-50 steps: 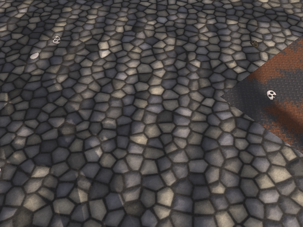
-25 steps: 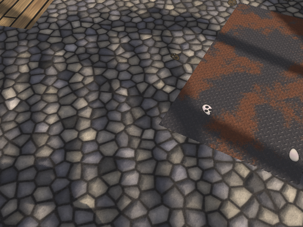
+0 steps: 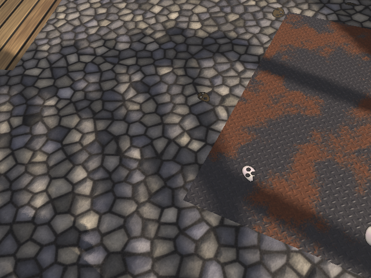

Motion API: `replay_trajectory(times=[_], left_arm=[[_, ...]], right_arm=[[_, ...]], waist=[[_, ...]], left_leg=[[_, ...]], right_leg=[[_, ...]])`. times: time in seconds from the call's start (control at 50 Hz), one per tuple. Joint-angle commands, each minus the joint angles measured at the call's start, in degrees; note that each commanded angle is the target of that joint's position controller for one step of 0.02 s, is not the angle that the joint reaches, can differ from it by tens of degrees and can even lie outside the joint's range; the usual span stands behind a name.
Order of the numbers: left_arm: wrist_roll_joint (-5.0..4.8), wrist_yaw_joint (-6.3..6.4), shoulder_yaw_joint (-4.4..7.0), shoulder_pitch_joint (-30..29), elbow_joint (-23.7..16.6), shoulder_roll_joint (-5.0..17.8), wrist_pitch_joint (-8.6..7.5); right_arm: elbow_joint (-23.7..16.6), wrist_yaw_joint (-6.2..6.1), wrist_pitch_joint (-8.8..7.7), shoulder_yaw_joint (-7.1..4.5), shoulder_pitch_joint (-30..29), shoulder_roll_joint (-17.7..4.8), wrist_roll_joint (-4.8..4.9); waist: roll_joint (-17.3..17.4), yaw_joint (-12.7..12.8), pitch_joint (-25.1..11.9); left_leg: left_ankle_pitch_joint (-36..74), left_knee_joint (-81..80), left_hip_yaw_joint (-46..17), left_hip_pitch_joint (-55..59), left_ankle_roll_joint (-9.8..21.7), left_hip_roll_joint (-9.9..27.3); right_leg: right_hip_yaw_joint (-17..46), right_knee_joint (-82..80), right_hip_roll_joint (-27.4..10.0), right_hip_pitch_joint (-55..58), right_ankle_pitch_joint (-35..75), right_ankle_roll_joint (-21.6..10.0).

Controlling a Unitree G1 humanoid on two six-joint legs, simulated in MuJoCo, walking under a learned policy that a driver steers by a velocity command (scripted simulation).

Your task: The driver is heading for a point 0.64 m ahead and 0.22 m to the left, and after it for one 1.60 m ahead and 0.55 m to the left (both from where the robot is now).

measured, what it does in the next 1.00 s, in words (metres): walks ahead, turning left: left foot, then right foot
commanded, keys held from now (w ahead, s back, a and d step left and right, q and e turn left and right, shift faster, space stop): q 0.92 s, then no key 0.08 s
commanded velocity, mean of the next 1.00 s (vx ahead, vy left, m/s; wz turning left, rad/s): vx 0.06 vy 0.00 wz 0.52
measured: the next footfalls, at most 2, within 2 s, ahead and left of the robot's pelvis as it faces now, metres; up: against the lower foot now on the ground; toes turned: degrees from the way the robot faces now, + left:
left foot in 0.30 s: +0.21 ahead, +0.14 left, +0.00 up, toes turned +12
right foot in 0.72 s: +0.24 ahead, -0.10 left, +0.00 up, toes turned +29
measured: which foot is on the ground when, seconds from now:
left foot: up 0.00-0.28, down 0.30-0.72, up 0.74-1.00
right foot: down 0.00-0.30, up 0.32-0.70, down 0.72-1.00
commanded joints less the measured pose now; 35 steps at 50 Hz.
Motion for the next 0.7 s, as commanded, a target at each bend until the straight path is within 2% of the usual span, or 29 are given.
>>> replay_trajectory(times=[0.02,0.06,0.1,0.18,0.24,0.26,0.28,0.3,0.32,0.34,0.36,0.38,0.4,0.42,0.44,0.48,0.56,0.64,0.68,0.7], left_arm=[[0.58,1.18,1.87,-4.7,-2.9,6.9,-1.58],[0.36,2.39,1.93,-4.6,-2.2,7.3,-0.81],[0.02,3.25,2.20,-3.8,-1.6,8.5,0.07],[-1.15,3.65,2.95,-2.2,-0.3,10.5,2.12],[-2.32,4.00,3.42,-3.0,-0.3,11.3,3.58],[-2.69,4.26,3.46,-3.6,-0.5,11.2,3.94],[-2.86,4.43,3.34,-3.3,-0.4,10.7,4.18],[-1.73,4.29,3.09,-0.7,-0.6,9.9,3.85],[1.27,3.55,1.58,1.4,-2.9,5.5,3.31],[0.29,2.59,1.54,-0.1,-2.8,7.2,2.82],[-1.76,2.14,2.07,-3.6,-3.4,9.0,2.93],[-1.77,2.43,2.05,-5.0,-3.5,8.5,3.31],[-1.04,3.05,2.25,-5.7,-3.2,8.7,3.89],[-0.81,3.39,2.44,-5.4,-3.3,8.8,4.44],[-0.81,3.40,2.28,-4.6,-3.1,8.0,4.77],[-1.00,3.60,1.88,-3.5,-2.6,6.5,4.79],[-1.11,3.53,1.58,-4.5,-2.6,6.1,4.78],[-1.49,2.67,2.08,-4.8,-3.1,7.0,4.00],[-1.58,2.11,2.44,-2.1,-2.5,7.1,3.30],[-1.44,1.95,2.87,0.0,-1.9,7.6,3.09]], right_arm=[[-2.6,-0.58,1.21,-0.95,5.5,-2.0,-0.56],[-4.2,-0.06,1.15,-0.72,2.5,-1.3,-0.93],[-6.1,0.87,1.13,-0.36,-1.1,-0.4,-1.08],[-9.9,2.65,1.63,-0.76,-5.2,-1.5,-1.15],[-12.1,3.59,1.95,-1.46,-5.3,-2.6,-1.09],[-12.2,3.68,1.81,-1.84,-3.4,-3.0,-1.01],[-11.6,3.37,1.42,-2.64,0.6,-4.4,-1.13],[-11.5,2.12,1.17,-4.46,4.8,-9.9,-1.50],[-12.5,0.93,1.48,-5.64,5.3,-16.2,-2.27],[-13.9,1.21,1.28,-4.45,5.9,-12.7,-2.83],[-15.0,1.43,1.09,-3.95,2.3,-10.6,-2.31],[-15.2,1.19,1.19,-3.52,-1.0,-8.7,-1.07],[-15.7,0.84,1.69,-2.96,-3.5,-7.0,-0.34],[-16.2,0.42,2.15,-2.77,-5.3,-6.7,-0.51],[-16.7,0.20,2.55,-2.94,-6.1,-7.1,-1.15],[-17.0,-0.40,2.88,-3.47,-5.4,-8.2,-1.64],[-17.7,-1.38,3.59,-4.07,-5.3,-9.4,-1.21],[-18.4,-1.23,4.38,-4.00,-5.8,-9.0,-1.29],[-18.9,-1.35,4.87,-3.89,-6.8,-8.8,-0.79],[-19.0,-1.51,5.13,-3.74,-6.6,-8.3,-0.39]], waist=[[-8.0,-3.1,-4.0],[-7.9,-2.2,-3.8],[-7.3,-0.5,-3.9],[-6.5,1.2,-4.1],[-7.2,0.6,-4.1],[-7.0,-0.5,-4.9],[-5.1,-2.6,-7.2],[2.4,-3.8,-11.2],[16.1,-0.6,-15.1],[10.1,-3.2,-24.8],[4.9,-3.5,-20.6],[0.7,-2.0,-15.6],[-1.5,-0.9,-11.9],[-0.1,0.7,-10.4],[1.7,1.4,-9.9],[3.4,1.4,-10.8],[5.0,0.1,-11.8],[7.5,-0.6,-10.3],[7.9,0.9,-9.9],[7.2,1.9,-9.7]], left_leg=[[7.2,-2.8,-0.9,1.0,-1.4,1.1],[13.2,-10.5,0.5,1.2,-1.4,1.2],[17.1,-16.9,1.9,1.8,-1.1,0.9],[13.8,-23.6,3.6,0.6,0.6,0.2],[6.6,-26.7,5.6,1.6,3.0,-1.4],[7.2,-30.1,6.9,4.7,4.2,-2.9],[13.9,-35.9,7.7,11.8,6.0,-5.2],[39.2,-38.3,-1.2,23.5,9.5,-0.8],[66.2,-35.7,-22.3,38.8,21.1,14.0],[56.2,-39.1,-31.0,42.1,26.6,17.4],[48.3,-40.7,-25.5,38.6,24.2,15.2],[39.6,-41.5,-21.0,33.5,20.6,12.2],[33.1,-43.0,-18.6,28.1,18.2,10.2],[29.1,-44.3,-16.7,22.8,16.9,8.1],[28.0,-45.0,-15.6,19.9,16.3,6.4],[28.2,-45.1,-15.0,19.1,16.3,5.3],[16.6,-45.4,-17.1,17.1,14.9,4.2],[7.6,-45.3,-22.3,16.6,13.4,3.6],[7.1,-43.6,-23.4,15.8,11.8,2.4],[5.5,-41.8,-22.5,13.6,10.0,0.6]], right_leg=[[3.3,-9.7,-15.2,0.4,36.7,-8.5],[-0.3,-9.5,-14.0,1.7,34.5,-7.7],[-1.9,-9.0,-14.3,4.0,33.6,-7.6],[-1.7,-5.0,-17.4,10.5,32.7,-7.6],[-1.2,1.6,-18.9,12.6,34.3,-6.2],[-2.0,6.1,-18.0,12.4,36.9,-4.9],[-3.9,14.0,-15.2,10.8,37.6,-2.5],[-5.5,26.7,-10.1,3.1,25.9,2.0],[-4.6,46.4,0.2,-17.9,-24.9,7.1],[9.7,55.0,2.5,-21.7,-31.3,7.0],[12.0,56.0,0.2,-24.4,-27.5,6.1],[11.8,52.6,-1.6,-25.6,-23.2,5.7],[11.6,48.2,-2.8,-24.9,-20.1,6.0],[11.3,44.0,-3.0,-21.3,-17.9,6.2],[10.2,40.7,-1.9,-18.5,-16.2,6.5],[9.8,34.3,-0.5,-15.8,-15.0,7.5],[10.5,25.4,0.5,-11.8,-10.5,8.2],[10.7,17.7,1.3,-9.2,-10.4,6.9],[9.6,8.7,1.7,-4.6,-6.8,5.3],[9.3,2.5,0.7,0.0,-3.1,4.1]])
